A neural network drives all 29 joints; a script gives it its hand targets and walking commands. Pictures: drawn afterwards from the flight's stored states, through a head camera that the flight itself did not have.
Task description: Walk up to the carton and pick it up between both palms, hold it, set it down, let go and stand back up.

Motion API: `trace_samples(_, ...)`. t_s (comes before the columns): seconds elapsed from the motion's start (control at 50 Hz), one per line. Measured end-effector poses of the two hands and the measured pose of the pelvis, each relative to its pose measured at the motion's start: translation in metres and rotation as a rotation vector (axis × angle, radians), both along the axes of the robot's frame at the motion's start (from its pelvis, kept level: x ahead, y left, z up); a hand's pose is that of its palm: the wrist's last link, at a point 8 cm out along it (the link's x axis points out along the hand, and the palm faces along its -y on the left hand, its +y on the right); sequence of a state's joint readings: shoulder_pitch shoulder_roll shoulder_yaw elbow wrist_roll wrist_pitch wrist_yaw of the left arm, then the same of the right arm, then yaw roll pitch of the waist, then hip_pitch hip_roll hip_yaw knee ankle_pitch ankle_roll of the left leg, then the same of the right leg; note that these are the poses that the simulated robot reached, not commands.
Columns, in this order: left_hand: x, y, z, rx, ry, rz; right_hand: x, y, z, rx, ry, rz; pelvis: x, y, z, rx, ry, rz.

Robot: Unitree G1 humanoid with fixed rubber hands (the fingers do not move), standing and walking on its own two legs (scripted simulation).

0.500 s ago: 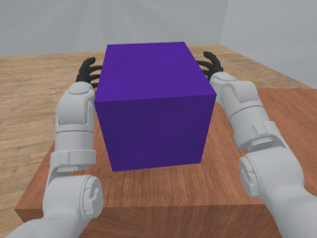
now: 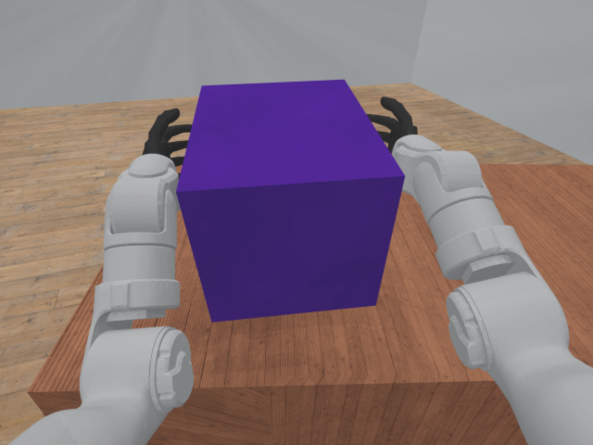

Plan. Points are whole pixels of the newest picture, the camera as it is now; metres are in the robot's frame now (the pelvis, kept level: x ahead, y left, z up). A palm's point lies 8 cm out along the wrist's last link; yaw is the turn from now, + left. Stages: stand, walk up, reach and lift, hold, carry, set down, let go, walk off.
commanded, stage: hold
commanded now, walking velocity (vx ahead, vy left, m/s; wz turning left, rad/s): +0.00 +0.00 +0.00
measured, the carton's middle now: (284, 189) +0.39 +0.00 +0.22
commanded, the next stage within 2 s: none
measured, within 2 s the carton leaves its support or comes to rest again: neither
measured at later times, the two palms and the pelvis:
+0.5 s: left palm (159, 167) +0.36 +0.16 +0.27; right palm (401, 152) +0.37 -0.15 +0.28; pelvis +0.00 +0.00 +0.00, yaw +0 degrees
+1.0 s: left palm (158, 168) +0.36 +0.16 +0.27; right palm (399, 152) +0.37 -0.15 +0.28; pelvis +0.00 +0.00 +0.00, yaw +0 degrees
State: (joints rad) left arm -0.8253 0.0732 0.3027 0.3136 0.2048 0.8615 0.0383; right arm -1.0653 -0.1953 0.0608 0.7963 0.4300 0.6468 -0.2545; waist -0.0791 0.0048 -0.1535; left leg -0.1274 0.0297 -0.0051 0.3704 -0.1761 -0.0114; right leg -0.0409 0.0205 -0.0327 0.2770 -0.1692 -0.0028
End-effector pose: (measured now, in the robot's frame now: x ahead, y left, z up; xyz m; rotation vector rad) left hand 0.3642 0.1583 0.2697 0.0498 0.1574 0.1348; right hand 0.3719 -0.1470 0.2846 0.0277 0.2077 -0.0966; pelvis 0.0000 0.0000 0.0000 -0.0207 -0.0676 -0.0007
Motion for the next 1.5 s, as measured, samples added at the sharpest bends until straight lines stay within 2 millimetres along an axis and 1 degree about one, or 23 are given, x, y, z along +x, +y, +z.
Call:
trace_samples(0.22,0.002,-0.002,0.002,0.001,0.005,-0.002,0.002,-0.002,-0.001,0.005,0.006,-0.002,0.001,0.000,0.000,0.000,0.004,-0.004)
trace_samples(0.52,-0.001,0.000,0.000,0.000,0.001,-0.001,0.000,0.000,0.000,-0.002,0.002,0.001,0.001,-0.001,0.000,-0.001,-0.004,0.003)
trace_samples(0.6,-0.003,0.000,0.003,0.006,-0.012,-0.001,-0.002,0.000,0.003,0.001,-0.012,0.002,0.000,0.000,0.000,-0.002,-0.001,0.003)
trace_samples(0.82,0.004,-0.001,0.006,0.001,-0.004,-0.008,0.002,-0.001,0.007,0.002,-0.003,-0.007,0.001,0.001,0.000,0.000,0.011,-0.006)
trace_samples(0.88,0.002,-0.001,0.006,0.002,-0.012,-0.003,0.002,-0.001,0.006,0.000,-0.010,-0.001,0.001,0.001,0.000,-0.002,0.006,-0.007)
trace_samples(1.04,0.000,0.003,-0.003,-0.002,0.009,0.006,0.002,0.003,-0.004,-0.006,0.010,0.008,0.001,0.000,0.000,-0.002,-0.002,-0.002)
trace_samples(1.14,-0.001,0.003,-0.004,0.002,0.005,0.010,0.002,0.003,-0.004,-0.005,0.006,0.012,0.000,-0.001,0.000,-0.002,0.000,0.004)
trace_samples(1.26,0.001,0.002,-0.001,0.002,0.007,0.003,0.002,0.002,-0.002,0.004,0.009,0.002,-0.001,-0.001,0.000,-0.001,0.007,0.005)
trace_samples(1.4,0.002,-0.002,0.008,0.001,-0.019,-0.003,0.001,-0.002,0.006,0.005,-0.016,-0.003,0.002,0.000,0.000,-0.001,0.008,-0.002)
trace_samples(1.5,0.003,-0.004,0.006,-0.005,-0.006,-0.007,0.000,-0.004,0.004,0.008,-0.003,-0.009,0.003,0.001,0.000,0.000,-0.002,-0.009)
